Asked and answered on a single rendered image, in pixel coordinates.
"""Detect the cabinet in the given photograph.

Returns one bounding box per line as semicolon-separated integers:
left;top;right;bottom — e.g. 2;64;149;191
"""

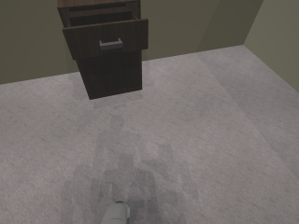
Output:
57;0;142;100

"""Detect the handle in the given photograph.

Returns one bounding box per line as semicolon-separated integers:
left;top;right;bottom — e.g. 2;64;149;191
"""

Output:
99;38;123;50

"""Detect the left robot thigh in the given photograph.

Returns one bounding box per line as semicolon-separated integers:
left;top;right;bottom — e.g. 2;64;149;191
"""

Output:
99;203;131;224

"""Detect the drawer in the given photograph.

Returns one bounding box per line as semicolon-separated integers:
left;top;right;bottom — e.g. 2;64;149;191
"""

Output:
62;10;149;61

